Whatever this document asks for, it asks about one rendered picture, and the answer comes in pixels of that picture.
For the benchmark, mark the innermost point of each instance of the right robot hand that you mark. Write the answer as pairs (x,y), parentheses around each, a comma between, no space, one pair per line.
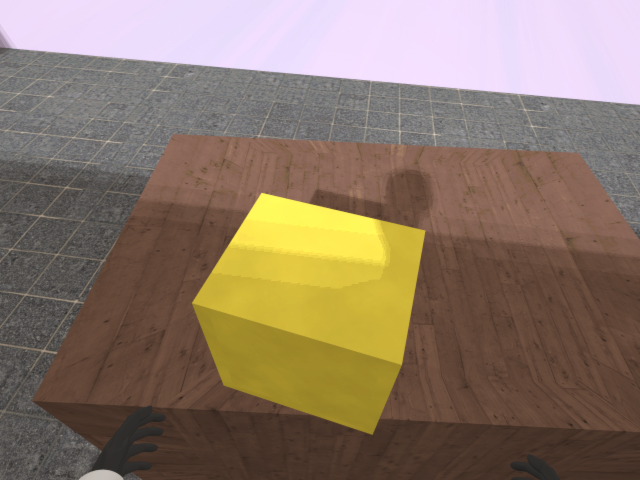
(536,467)

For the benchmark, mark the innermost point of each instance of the carton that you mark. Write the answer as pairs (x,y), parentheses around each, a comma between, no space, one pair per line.
(309,307)

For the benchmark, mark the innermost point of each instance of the left robot hand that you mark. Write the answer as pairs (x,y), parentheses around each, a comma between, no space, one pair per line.
(119,448)

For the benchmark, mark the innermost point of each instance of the pedestal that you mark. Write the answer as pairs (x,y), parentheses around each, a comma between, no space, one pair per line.
(524,334)

